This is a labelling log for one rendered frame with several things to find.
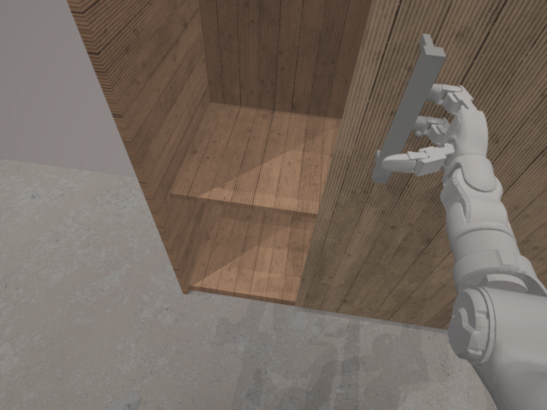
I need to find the robot right forearm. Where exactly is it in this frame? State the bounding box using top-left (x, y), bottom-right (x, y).
top-left (440, 155), bottom-right (547, 297)

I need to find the right robot upper arm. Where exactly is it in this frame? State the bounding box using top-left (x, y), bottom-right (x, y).
top-left (448, 286), bottom-right (547, 410)

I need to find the handle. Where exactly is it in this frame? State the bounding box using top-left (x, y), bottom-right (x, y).
top-left (372, 33), bottom-right (446, 184)

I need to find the robot right hand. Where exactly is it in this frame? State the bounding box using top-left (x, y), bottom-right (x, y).
top-left (381, 84), bottom-right (488, 177)

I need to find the wardrobe door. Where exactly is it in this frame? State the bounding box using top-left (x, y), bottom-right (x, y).
top-left (295, 0), bottom-right (547, 330)

